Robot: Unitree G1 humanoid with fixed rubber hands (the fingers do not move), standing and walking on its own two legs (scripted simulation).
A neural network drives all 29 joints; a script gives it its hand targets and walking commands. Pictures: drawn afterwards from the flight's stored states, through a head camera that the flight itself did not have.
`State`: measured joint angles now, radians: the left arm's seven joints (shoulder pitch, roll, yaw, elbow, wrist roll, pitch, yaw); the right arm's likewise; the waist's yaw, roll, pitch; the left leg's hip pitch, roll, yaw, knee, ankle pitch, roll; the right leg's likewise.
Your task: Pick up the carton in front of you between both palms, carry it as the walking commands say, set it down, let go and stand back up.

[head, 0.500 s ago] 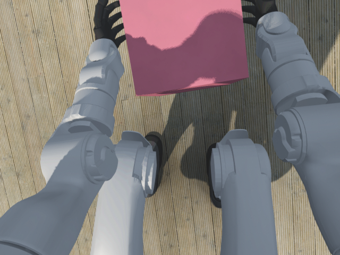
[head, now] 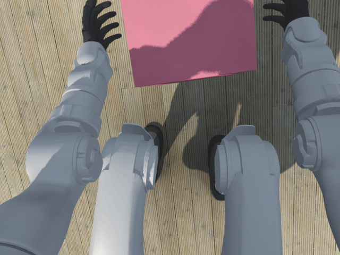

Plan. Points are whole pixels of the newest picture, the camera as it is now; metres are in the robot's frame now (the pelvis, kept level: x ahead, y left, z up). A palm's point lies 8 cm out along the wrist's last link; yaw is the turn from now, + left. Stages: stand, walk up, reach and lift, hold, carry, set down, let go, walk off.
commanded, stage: set down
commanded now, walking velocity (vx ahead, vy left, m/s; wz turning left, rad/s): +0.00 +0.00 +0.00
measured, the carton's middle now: (189, 33) +0.51 -0.02 -0.24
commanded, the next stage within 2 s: let go in 1.14 s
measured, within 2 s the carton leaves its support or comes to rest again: neither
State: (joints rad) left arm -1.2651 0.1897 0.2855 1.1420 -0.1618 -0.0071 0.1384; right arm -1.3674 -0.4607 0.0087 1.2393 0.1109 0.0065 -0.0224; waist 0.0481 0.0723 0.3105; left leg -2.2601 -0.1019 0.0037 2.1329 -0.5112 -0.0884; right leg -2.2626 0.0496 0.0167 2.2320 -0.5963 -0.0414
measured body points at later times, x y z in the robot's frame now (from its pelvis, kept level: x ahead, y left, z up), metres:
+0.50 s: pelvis +0.01 +0.01 +0.08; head +0.33 -0.03 +0.39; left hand +0.50 +0.16 -0.06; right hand +0.54 -0.23 -0.05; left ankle +0.14 +0.13 -0.34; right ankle +0.10 -0.10 -0.34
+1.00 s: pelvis +0.03 +0.00 +0.21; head +0.33 -0.04 +0.54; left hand +0.50 +0.16 +0.09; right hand +0.55 -0.24 +0.09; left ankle +0.14 +0.13 -0.33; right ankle +0.10 -0.10 -0.34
